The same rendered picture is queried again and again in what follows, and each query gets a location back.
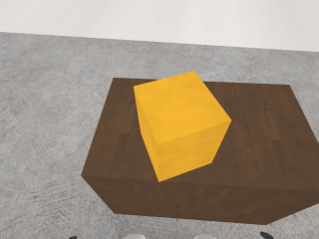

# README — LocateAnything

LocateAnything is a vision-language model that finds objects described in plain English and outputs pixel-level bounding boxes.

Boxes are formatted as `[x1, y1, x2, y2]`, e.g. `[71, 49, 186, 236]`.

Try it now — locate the pedestal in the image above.
[81, 78, 319, 225]

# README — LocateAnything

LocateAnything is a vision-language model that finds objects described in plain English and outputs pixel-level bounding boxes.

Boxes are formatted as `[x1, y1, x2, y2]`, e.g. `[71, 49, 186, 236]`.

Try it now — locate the carton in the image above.
[134, 71, 231, 182]

